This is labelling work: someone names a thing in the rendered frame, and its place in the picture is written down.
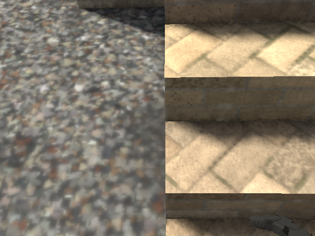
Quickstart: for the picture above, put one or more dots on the robot right hand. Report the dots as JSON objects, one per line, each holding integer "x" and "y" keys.
{"x": 279, "y": 224}

